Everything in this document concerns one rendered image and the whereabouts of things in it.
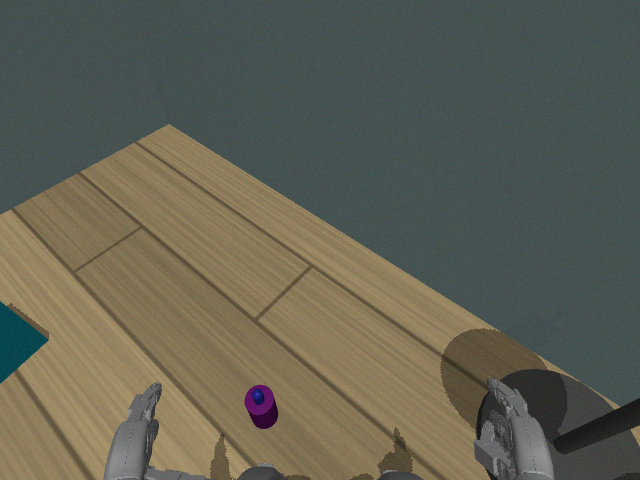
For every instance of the left robot hand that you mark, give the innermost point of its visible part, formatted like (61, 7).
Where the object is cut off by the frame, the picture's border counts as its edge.
(131, 448)

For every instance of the coat stand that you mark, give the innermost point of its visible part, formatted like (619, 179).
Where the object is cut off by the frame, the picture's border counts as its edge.
(586, 437)

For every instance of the right robot hand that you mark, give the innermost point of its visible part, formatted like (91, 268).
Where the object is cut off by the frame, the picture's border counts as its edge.
(525, 448)

